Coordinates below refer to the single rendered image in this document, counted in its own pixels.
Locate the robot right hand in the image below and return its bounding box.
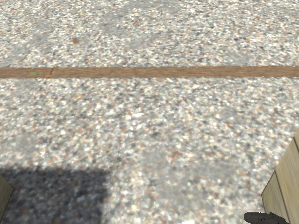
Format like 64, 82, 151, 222
244, 212, 290, 224

